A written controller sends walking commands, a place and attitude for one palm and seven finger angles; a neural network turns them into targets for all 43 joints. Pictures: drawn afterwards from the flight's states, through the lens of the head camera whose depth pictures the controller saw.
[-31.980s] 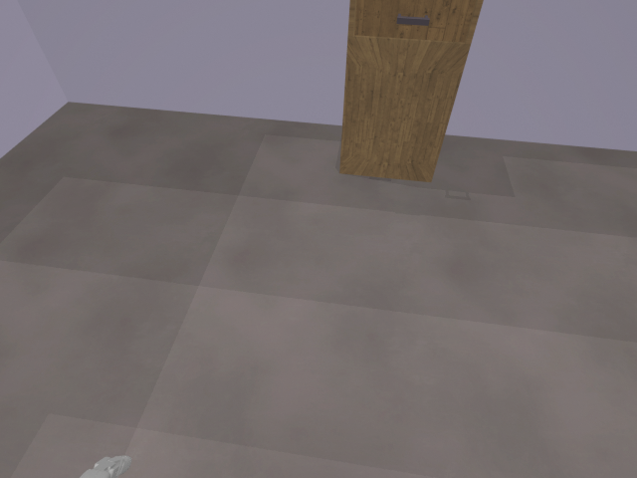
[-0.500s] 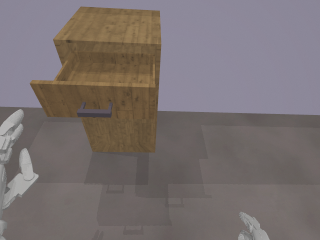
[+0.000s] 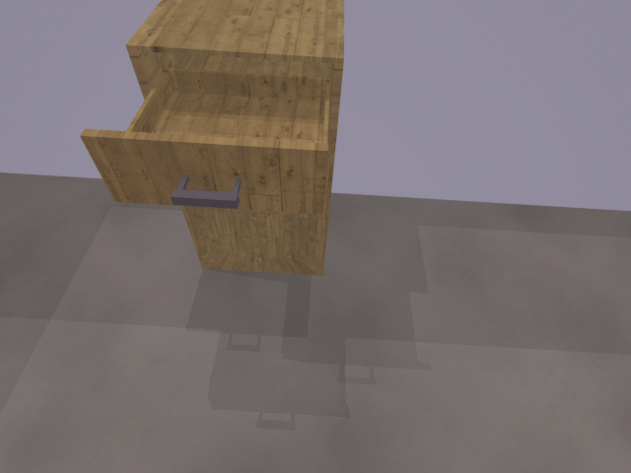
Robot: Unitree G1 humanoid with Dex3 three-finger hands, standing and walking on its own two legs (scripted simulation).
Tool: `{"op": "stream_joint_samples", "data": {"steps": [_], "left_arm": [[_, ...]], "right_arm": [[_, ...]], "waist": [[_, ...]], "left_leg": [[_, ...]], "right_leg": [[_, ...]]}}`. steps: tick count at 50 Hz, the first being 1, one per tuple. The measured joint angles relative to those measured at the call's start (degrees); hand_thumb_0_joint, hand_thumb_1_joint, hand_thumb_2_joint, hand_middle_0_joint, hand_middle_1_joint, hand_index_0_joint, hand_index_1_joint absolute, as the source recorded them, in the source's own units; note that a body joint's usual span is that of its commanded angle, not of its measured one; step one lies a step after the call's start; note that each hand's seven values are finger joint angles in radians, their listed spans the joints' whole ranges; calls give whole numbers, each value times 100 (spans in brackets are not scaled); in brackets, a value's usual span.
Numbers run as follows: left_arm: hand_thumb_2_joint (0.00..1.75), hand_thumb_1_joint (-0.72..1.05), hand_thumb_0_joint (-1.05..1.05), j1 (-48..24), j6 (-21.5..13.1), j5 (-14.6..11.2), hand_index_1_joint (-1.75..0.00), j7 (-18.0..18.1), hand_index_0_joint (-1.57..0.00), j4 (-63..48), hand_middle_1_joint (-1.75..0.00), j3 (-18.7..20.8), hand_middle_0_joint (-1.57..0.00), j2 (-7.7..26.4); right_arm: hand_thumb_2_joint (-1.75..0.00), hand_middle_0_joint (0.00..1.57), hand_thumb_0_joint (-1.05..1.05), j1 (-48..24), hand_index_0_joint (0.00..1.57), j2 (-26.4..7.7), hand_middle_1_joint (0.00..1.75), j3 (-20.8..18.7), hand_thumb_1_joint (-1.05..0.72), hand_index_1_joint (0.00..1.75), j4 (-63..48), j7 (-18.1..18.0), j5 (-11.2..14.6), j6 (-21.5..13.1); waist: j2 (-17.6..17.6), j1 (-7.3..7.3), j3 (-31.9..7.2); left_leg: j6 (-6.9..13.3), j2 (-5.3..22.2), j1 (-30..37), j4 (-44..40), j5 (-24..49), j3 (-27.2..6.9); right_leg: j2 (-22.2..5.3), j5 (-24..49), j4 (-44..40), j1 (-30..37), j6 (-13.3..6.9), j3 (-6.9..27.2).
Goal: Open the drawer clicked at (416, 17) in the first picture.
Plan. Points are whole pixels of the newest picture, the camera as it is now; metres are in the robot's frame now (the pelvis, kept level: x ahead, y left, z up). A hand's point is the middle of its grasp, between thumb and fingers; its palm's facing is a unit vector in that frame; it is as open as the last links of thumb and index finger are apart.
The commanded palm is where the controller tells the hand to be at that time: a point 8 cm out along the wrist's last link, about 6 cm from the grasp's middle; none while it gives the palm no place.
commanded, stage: let the arm hang, fingers relaxed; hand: left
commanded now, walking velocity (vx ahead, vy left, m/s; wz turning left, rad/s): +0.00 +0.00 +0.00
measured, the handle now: (208, 190) +0.56 +0.23 -0.02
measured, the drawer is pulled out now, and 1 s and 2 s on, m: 0.30 0.30 0.30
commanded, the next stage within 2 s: look to check the result in 0.62 s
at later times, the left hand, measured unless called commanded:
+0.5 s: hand out of the picture +0.08 +0.22 -0.16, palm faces -0.03 -0.96 -0.28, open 7.4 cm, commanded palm none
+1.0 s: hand out of the picture +0.08 +0.24 -0.16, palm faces -0.03 -0.95 -0.32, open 7.4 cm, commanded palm none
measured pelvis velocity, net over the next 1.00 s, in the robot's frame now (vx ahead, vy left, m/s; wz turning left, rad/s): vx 0.02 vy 0.01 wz -0.01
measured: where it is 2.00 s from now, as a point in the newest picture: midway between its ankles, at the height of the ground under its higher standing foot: outside the picture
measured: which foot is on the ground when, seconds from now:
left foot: down 0.00-1.00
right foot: down 0.00-1.00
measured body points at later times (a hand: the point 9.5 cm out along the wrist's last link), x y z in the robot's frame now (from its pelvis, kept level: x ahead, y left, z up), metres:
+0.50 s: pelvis +0.01 +0.01 +0.00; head +0.02 +0.00 +0.45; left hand +0.08 +0.27 -0.14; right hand +0.02 -0.24 -0.16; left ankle +0.01 +0.11 -0.74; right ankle +0.05 -0.09 -0.74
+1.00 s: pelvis +0.02 +0.01 +0.01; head +0.05 +0.00 +0.46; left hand +0.08 +0.29 -0.13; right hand +0.06 -0.27 -0.14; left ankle +0.01 +0.11 -0.74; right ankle +0.05 -0.09 -0.74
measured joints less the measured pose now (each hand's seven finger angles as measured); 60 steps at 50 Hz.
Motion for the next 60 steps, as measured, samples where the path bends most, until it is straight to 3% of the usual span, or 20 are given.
{"op": "stream_joint_samples", "data": {"steps": [9, 18, 33, 60], "left_arm": [[90, 91, 0, -232, -79, -11, -30, 63, -20, 524, -30, 107, -20, 152], [90, 91, 0, -674, -162, -10, -30, 74, -20, 533, -30, 117, -20, 100], [90, 91, 0, -1035, -246, 2, -30, 47, -20, 529, -30, 100, -20, -2], [90, 91, 0, -1181, -252, -5, -30, 25, -20, 650, -30, 139, -20, 421]], "right_arm": [[-90, 20, 1, 55, 20, 93, 30, -29, -90, 30, 366, -24, -2, -47], [-90, 20, 1, -110, 20, 115, 30, -40, -90, 30, 503, -16, -8, -117], [-90, 20, 1, -480, 20, -80, 30, -67, -90, 30, 534, -33, -7, -177], [-90, 21, 1, -906, 20, -445, 30, -69, -90, 30, 547, 10, 1, -159]], "waist": [[241, -43, -76], [268, -105, -163], [152, -154, -110], [177, -100, 1]], "left_leg": [[61, -80, 148, -249, 118, 44], [89, -132, 273, -383, 144, 86], [67, -115, 466, -617, 193, 93], [33, -77, 622, -857, 193, 51]], "right_leg": [[-73, 63, -133, 91, 54, 51], [-119, 17, -109, 133, 86, 100], [-94, 51, -306, 303, 80, 116], [-52, 47, -553, 470, 59, 86]]}}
